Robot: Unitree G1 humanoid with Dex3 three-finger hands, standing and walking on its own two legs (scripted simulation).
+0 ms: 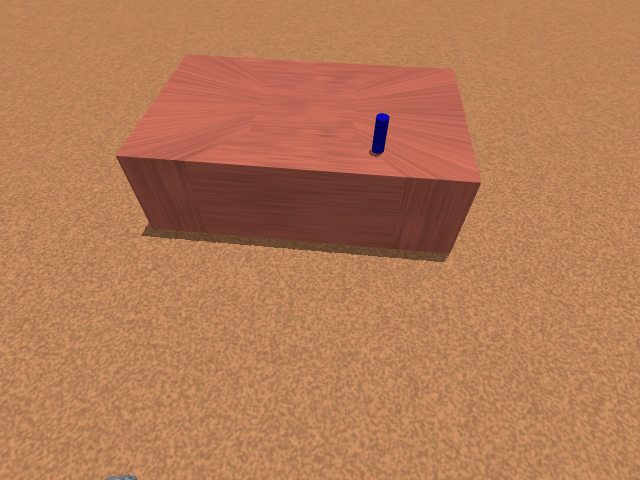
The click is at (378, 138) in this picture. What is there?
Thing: slim round
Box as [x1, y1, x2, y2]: [372, 113, 388, 153]
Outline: 383,113 380,113 376,116 372,144 372,151 376,153 382,152 384,146 388,116
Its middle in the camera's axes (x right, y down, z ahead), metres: +0.21 -0.35 +1.33
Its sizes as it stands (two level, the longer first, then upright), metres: 0.043 0.043 0.136
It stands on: a support 0.39 m high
